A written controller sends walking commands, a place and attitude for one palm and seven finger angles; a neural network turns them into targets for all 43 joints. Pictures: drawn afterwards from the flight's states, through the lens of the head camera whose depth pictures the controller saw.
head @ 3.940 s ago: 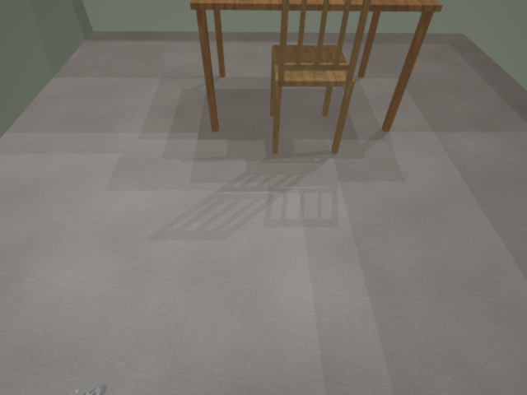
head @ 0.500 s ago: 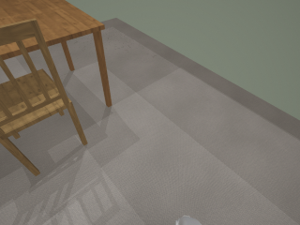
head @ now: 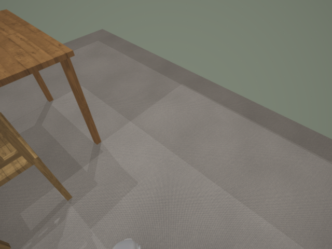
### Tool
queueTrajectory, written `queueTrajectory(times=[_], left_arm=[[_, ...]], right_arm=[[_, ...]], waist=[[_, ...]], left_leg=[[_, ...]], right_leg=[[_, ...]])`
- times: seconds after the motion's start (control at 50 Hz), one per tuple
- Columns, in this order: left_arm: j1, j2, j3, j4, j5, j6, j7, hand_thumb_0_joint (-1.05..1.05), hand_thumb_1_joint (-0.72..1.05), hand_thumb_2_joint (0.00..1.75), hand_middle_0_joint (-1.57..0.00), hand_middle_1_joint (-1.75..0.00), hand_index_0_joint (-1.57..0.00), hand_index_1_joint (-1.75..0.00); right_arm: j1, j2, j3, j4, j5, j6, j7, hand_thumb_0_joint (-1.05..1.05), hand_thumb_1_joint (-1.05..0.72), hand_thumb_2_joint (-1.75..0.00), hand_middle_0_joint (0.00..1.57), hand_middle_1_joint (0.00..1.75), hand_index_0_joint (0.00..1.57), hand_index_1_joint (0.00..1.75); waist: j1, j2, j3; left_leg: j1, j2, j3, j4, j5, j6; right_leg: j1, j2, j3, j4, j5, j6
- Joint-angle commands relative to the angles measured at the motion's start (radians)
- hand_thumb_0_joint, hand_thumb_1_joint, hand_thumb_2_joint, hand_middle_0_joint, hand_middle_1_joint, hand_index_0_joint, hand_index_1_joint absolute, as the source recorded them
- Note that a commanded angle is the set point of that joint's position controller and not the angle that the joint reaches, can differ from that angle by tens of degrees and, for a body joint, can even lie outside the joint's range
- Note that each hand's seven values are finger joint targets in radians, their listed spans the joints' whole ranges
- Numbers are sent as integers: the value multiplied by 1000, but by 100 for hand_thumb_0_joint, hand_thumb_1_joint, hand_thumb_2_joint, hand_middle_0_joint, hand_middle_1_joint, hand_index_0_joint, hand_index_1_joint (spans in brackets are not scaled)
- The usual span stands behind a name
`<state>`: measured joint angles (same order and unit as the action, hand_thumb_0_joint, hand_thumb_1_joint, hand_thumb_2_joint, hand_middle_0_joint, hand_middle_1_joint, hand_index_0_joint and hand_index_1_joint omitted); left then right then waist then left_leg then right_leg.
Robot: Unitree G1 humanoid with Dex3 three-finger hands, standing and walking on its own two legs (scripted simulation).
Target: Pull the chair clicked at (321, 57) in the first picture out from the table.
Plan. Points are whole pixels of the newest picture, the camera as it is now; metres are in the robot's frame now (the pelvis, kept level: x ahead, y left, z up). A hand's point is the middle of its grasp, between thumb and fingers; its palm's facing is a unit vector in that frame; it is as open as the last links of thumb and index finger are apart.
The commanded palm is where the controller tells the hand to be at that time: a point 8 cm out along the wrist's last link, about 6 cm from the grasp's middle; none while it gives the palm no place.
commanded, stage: turn to face it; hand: left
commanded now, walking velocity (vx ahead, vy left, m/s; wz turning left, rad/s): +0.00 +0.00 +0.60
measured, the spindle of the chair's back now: out of the picture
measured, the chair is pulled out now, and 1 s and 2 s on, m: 0.00 0.00 0.00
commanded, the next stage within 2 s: take the last steps up to it in 1.40 s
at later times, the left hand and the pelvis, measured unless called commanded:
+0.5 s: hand out of the picture +0.13 +0.25 -0.16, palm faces +0.27 -0.93 -0.26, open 7.4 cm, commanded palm none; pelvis +0.08 +0.02 +0.00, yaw +14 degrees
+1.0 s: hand out of the picture +0.02 +0.18 -0.17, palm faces +0.55 -0.79 -0.25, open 7.4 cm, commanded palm none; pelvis +0.09 -0.02 -0.01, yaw +34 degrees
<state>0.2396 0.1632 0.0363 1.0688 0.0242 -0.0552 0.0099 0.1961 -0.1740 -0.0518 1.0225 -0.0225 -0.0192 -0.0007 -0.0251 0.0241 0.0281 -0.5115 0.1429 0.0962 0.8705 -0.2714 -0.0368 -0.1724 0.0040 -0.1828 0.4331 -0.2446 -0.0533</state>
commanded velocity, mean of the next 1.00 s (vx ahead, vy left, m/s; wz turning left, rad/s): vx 0.00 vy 0.00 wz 0.58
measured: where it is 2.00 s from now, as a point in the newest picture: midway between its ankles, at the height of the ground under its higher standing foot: outside the picture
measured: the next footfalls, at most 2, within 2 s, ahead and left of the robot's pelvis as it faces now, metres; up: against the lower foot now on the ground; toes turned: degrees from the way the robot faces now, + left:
left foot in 0.14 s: +0.17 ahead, +0.13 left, +0.00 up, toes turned +14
right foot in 0.64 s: +0.17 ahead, -0.12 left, +0.00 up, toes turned +18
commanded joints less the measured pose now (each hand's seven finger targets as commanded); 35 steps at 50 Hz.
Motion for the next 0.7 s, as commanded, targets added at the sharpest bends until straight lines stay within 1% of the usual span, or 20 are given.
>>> queueTrajectory(times=[0.0,0.04,0.08,0.1,0.12,0.14,0.16,0.2,0.22,0.26,0.36,0.46,0.52,0.56,0.58,0.6,0.62,0.64,0.66,0.68], left_arm=[[58,134,24,-22,-4,-12,12,0,90,90,-20,-30,-20,-30],[60,140,28,-24,-1,2,17,0,90,90,-20,-30,-20,-30],[48,155,37,-41,-8,15,22,0,90,90,-20,-30,-20,-30],[73,141,41,-57,-14,23,19,0,90,90,-20,-30,-20,-30],[102,101,37,-86,-28,29,16,0,90,90,-20,-30,-20,-30],[42,118,28,-126,-16,34,20,0,90,90,-20,-30,-20,-30],[2,113,35,-134,-14,42,22,0,90,90,-20,-30,-20,-30],[-31,117,47,-136,-8,47,13,0,90,90,-20,-30,-20,-30],[-11,111,52,-129,-6,55,9,0,90,90,-20,-30,-20,-30],[20,107,53,-126,-8,67,8,0,90,90,-20,-30,-20,-30],[-22,112,61,-172,-5,83,11,0,90,90,-20,-30,-20,-30],[-75,117,57,-222,-8,82,14,0,90,90,-20,-30,-20,-30],[-43,121,52,-233,-16,79,17,0,90,90,-20,-30,-20,-30],[20,140,57,-227,-19,74,20,0,90,90,-20,-30,-20,-30],[70,162,62,-221,-18,69,23,0,90,90,-20,-30,-20,-30],[89,243,78,-226,-3,62,31,0,90,90,-20,-30,-20,-30],[29,316,80,-258,7,65,32,0,90,90,-20,-30,-20,-30],[-28,293,80,-281,-4,62,38,0,90,90,-20,-30,-20,-30],[-92,260,69,-289,-4,60,35,0,90,90,-20,-30,-20,-30],[-135,224,54,-292,-4,56,31,0,90,90,-20,-30,-20,-30]], right_arm=[[33,-12,11,-28,6,-3,15,0,-90,-90,20,30,20,30],[1,-30,7,-48,6,1,17,0,-90,-90,20,30,20,30],[81,-75,-4,-36,-1,4,17,0,-90,-90,20,30,20,30],[143,-142,-20,-36,-7,1,13,0,-90,-90,20,30,20,30],[197,-241,-39,-44,-13,3,7,0,-90,-90,20,30,20,30],[229,-266,-38,-41,-2,12,-4,0,-90,-90,20,30,20,30],[186,-253,-40,-48,-1,10,-13,0,-90,-90,20,30,20,30],[65,-199,-32,-93,0,11,-14,0,-90,-90,20,30,20,30],[23,-185,-29,-109,-1,10,-14,0,-90,-90,20,30,20,30],[-1,-185,-31,-127,1,9,-12,0,-90,-90,20,30,20,30],[17,-207,-51,-137,-2,23,-4,0,-90,-90,20,30,20,30],[38,-231,-70,-144,-5,36,0,0,-90,-90,20,30,20,30],[17,-244,-78,-157,-7,46,3,0,-90,-90,20,30,20,30],[-11,-237,-80,-174,-2,51,7,0,-90,-90,20,30,20,30],[-31,-220,-79,-184,3,54,10,0,-90,-90,20,30,20,30],[-16,-156,-72,-200,13,59,16,0,-90,-90,20,30,20,30],[-17,-123,-64,-228,8,56,15,0,-90,-90,20,30,20,30],[-23,-186,-77,-224,-4,65,16,0,-90,-90,20,30,20,30],[-29,-171,-77,-207,-5,75,21,0,-90,-90,20,30,20,30],[-10,-160,-72,-188,-6,80,27,0,-90,-90,20,30,20,30]], waist=[[27,-140,24],[30,-122,45],[-11,-63,-5],[-29,80,-70],[-39,314,-119],[-54,277,-133],[-49,221,-151],[-9,126,-76],[12,96,-67],[22,86,-97],[6,70,-85],[-13,107,-97],[2,134,-99],[33,125,-111],[61,93,-117],[67,-118,-109],[63,-327,-54],[46,-263,-41],[12,-215,13],[-15,-171,57]], left_leg=[[75,-19,14,-138,56,6],[120,-27,22,-186,64,14],[265,-45,24,-313,190,24],[402,25,-88,-370,427,69],[528,243,-375,-441,729,204],[487,310,-493,-502,688,285],[472,288,-499,-527,534,285],[342,202,-409,-559,297,235],[299,159,-349,-575,243,207],[268,125,-309,-594,183,197],[265,99,-369,-621,36,206],[295,88,-441,-585,72,220],[244,58,-470,-557,126,205],[174,20,-463,-527,118,169],[98,-25,-426,-472,66,123],[-86,-136,-309,-260,-89,46],[-191,-233,-131,16,-259,-11],[-118,-166,-172,190,-255,4],[-99,-145,-165,286,-201,2],[-101,-127,-146,344,-134,-7]], right_leg=[[12,-293,90,-148,388,-63],[9,-307,73,-101,399,-42],[6,-281,16,81,399,3],[-81,-217,-24,262,260,53],[-267,-91,-51,509,-245,115],[-303,-56,60,711,-461,114],[-376,-76,138,789,-405,111],[-391,-116,180,782,-268,117],[-359,-117,174,757,-213,121],[-315,-113,168,701,-170,127],[-323,-94,167,582,-154,139],[-291,-61,173,441,-190,135],[-177,-27,162,296,-183,119],[-34,-14,152,125,-103,107],[79,-45,166,-38,-39,92],[196,-253,374,-199,-166,18],[103,-497,576,-263,-174,-90],[-54,-515,530,-256,-158,-104],[-126,-440,456,-234,-102,-85],[-141,-376,330,-190,8,-60]])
